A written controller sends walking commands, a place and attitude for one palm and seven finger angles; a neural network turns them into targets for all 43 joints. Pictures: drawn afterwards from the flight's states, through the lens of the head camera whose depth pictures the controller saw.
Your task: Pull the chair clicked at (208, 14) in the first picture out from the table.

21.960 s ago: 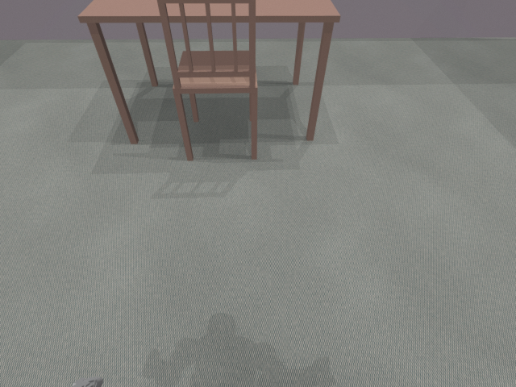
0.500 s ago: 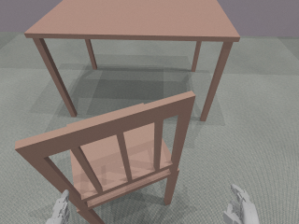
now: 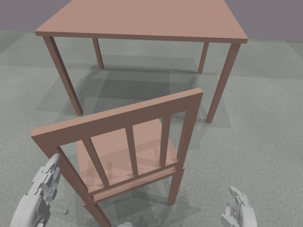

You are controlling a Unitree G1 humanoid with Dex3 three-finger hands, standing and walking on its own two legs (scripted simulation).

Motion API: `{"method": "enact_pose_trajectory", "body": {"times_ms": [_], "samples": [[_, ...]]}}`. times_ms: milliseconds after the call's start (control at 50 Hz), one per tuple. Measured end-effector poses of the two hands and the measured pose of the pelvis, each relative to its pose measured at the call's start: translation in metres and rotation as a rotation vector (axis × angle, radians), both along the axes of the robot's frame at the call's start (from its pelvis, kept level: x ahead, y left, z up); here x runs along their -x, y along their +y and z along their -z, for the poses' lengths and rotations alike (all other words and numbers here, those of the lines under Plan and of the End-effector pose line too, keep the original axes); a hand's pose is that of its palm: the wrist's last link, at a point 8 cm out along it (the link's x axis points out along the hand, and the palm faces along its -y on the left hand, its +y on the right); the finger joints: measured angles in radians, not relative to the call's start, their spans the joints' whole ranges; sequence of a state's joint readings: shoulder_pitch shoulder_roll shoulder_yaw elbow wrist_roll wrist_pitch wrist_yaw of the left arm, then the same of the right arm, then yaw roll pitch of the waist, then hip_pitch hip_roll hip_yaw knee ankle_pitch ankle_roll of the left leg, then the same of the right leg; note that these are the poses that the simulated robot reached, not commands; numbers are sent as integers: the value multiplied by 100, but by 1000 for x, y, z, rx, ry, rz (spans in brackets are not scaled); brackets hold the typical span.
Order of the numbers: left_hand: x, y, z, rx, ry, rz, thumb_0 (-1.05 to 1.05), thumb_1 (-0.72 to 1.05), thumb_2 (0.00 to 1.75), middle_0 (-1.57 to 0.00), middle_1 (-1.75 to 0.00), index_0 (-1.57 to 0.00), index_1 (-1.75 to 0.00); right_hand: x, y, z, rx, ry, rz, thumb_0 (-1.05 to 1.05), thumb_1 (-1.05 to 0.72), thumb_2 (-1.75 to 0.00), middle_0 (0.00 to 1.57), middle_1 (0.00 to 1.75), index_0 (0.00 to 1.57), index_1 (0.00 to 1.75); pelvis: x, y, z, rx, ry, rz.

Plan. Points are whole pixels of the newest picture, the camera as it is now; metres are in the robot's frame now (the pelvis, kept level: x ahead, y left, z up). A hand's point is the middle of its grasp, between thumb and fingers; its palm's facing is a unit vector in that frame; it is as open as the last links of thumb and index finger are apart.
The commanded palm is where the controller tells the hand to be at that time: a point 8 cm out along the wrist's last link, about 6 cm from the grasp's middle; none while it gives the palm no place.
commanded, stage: draw the hand back to the body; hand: left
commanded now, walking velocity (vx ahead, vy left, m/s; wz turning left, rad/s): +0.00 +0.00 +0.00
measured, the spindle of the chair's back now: (132, 153) +0.34 +0.09 -0.02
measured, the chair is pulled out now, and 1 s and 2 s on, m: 0.60 0.58 0.58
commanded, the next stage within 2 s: step back with the hand held close in 1.04 s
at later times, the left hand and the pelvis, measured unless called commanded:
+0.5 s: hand (34, 189) +0.17 +0.24 +0.12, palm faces +0.30 -0.83 -0.48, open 9.6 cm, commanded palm +0.16 +0.29 +0.21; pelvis +0.03 +0.00 +0.05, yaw +1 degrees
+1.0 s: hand (37, 131) +0.24 +0.23 +0.21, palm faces +0.42 -0.80 -0.42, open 7.4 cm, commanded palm +0.19 +0.28 +0.24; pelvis +0.05 -0.02 +0.06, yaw -1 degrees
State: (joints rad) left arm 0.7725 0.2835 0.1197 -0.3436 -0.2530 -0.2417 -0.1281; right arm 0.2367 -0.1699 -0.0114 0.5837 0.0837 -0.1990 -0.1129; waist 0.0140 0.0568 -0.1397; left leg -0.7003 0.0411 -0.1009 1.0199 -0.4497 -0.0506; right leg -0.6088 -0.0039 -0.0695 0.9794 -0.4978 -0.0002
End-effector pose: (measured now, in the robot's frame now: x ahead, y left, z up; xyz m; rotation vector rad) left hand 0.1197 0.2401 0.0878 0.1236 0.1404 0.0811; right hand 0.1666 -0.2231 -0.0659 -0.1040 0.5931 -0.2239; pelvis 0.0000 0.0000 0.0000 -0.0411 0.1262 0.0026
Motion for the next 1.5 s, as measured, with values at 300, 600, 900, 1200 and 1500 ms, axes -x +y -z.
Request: {"method": "enact_pose_trajectory", "body": {"times_ms": [300, 600, 900, 1200, 1500], "samples": [[-7, 25, -41, -283, 203, -185, 0, -5, 44, -8, -10, -37, -25, -37, 15, -48, 40, -49, -88, 2, -91, -90, 20, 30, 20, 30, -19, 6, -42, -25, -143, 1], [-20, 44, -84, -374, 118, -371, 1, 48, 70, -16, -21, -48, -38, -66, 9, -46, 45, -23, -198, 2, -91, -90, 21, 30, 20, 30, -39, -8, -53, -43, -191, -18], [-74, 37, -160, -411, -304, -393, 1, 86, 88, -21, -29, -27, -33, -74, -15, -47, -9, -9, -145, 2, -91, -90, 21, 30, 20, 30, -45, -22, -57, -50, -198, 0], [-79, 41, -151, -411, -245, -326, 2, 89, 90, -22, -30, -22, -30, -43, -36, -41, 42, 115, -46, 2, -91, -90, 20, 30, 20, 30, -47, -13, -62, -35, -188, 22], [-61, 67, -147, -501, -179, -195, 2, 89, 90, -22, -30, -22, -30, -20, 4, -44, 39, 186, -37, 2, -91, -90, 20, 30, 20, 30, -16, 18, -62, -28, -110, 34]]}}
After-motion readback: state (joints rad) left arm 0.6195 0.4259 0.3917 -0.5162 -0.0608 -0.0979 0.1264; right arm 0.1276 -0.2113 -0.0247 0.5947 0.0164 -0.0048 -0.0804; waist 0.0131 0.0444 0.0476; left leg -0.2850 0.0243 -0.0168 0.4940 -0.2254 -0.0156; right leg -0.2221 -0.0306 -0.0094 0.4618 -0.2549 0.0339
